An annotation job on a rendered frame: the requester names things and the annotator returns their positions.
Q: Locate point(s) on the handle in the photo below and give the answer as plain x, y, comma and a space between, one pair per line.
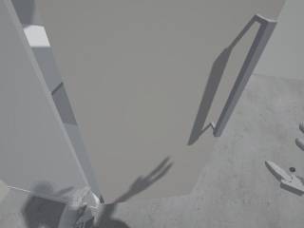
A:
262, 37

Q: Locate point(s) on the robot left hand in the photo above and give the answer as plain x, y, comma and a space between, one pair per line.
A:
74, 208

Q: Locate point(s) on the robot right hand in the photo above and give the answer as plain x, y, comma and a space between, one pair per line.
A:
293, 183

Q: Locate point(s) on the fridge door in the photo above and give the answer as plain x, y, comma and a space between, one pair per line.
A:
145, 79

